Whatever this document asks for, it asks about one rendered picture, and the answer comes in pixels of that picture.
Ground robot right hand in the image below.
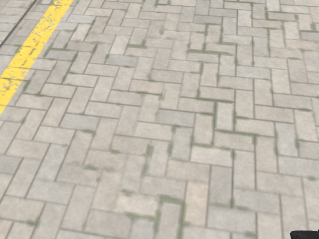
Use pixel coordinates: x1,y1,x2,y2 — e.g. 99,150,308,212
290,229,319,239

